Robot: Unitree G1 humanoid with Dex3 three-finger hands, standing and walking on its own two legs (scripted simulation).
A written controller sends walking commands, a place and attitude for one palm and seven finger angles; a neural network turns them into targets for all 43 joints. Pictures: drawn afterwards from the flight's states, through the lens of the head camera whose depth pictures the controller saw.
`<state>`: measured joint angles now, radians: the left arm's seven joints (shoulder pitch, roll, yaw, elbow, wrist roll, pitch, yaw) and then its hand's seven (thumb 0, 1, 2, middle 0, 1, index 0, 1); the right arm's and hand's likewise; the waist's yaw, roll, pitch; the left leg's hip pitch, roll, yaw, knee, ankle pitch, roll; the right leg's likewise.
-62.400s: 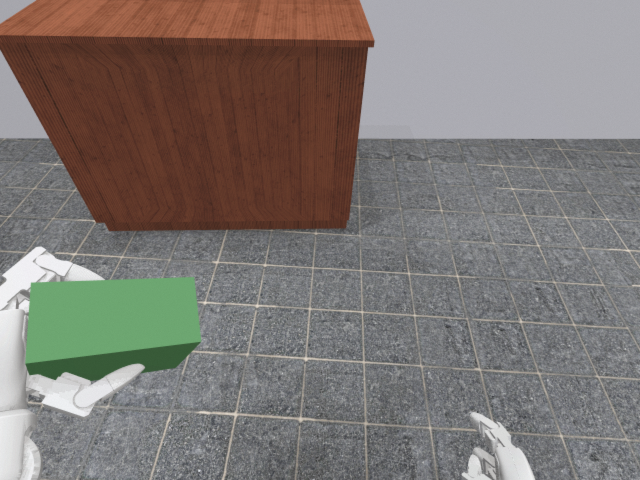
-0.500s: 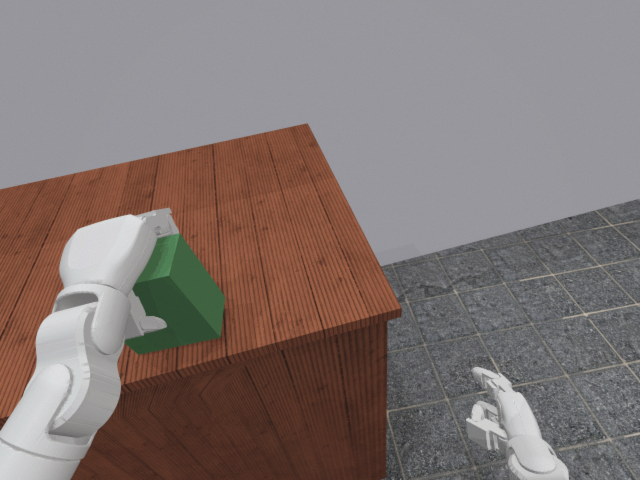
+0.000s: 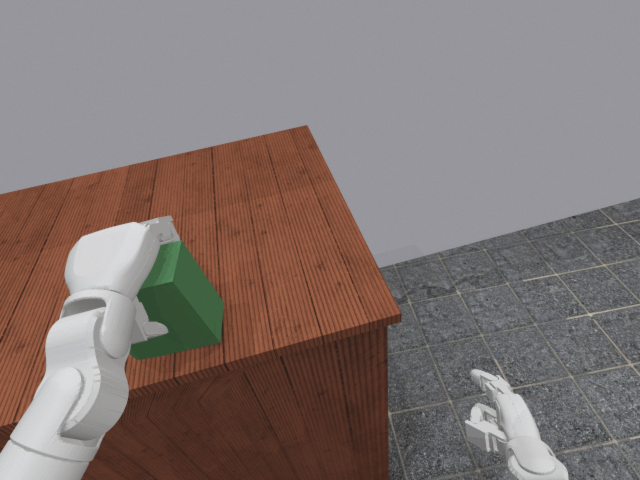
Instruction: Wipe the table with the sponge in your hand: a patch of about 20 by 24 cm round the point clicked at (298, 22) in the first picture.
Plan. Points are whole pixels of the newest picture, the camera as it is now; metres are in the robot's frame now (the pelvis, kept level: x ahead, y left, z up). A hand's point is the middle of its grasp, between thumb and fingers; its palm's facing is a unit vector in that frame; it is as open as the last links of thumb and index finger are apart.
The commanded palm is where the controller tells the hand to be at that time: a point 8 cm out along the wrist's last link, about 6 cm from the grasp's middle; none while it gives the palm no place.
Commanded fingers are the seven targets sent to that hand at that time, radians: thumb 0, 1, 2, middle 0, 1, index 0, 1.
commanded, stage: wipe forward along the first lane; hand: left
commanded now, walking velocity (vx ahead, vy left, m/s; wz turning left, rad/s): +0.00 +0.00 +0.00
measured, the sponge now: (167, 313) +0.26 +0.25 +0.11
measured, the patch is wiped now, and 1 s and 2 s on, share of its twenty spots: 0.05 0.25 0.40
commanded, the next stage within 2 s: slide across to the middle lane in 1.66 s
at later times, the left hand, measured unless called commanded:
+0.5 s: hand (150, 267) +0.29 +0.26 +0.16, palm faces +0.06 -0.04 -1.00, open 10.5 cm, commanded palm +0.26 +0.27 +0.21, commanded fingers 0.00 0.10 1.30 -1.20 -1.60 -1.20 -1.60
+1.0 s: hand (155, 245) +0.33 +0.27 +0.16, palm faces -0.01 +0.01 -1.00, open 10.5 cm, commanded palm +0.32 +0.28 +0.19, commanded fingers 0.00 0.10 1.30 -1.20 -1.60 -1.20 -1.60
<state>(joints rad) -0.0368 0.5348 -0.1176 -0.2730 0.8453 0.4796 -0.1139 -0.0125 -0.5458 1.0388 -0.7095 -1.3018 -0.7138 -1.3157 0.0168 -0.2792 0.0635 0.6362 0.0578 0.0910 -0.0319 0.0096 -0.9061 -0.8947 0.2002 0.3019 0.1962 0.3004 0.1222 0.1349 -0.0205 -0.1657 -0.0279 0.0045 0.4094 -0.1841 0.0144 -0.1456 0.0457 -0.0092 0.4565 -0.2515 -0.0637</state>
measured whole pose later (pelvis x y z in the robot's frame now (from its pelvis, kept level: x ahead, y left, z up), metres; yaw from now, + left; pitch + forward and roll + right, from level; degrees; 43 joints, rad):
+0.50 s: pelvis +0.00 -0.01 +0.00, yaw +0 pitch -3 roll +1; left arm -0.16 0.57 -0.09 -0.07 0.87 0.45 -0.16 -0.02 -0.55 1.04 -0.71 -1.30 -0.72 -1.31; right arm 0.05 -0.30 0.06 0.65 0.06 0.10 -0.05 0.01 -0.91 -0.89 0.20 0.30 0.20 0.30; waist 0.09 0.13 -0.04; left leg -0.20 -0.02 0.00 0.44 -0.20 0.00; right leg -0.17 0.06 -0.02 0.48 -0.27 -0.08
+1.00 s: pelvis +0.00 -0.02 +0.00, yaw +2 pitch -1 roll +1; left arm -0.38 0.59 -0.07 0.28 0.89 0.30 -0.17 0.00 -0.56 1.04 -0.72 -1.29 -0.73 -1.31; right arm 0.14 -0.32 0.04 0.68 0.07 0.11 -0.06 0.01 -0.91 -0.89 0.20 0.30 0.20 0.30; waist 0.05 0.12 -0.05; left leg -0.26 -0.01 -0.03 0.48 -0.21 0.02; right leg -0.22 0.07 -0.05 0.49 -0.27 -0.09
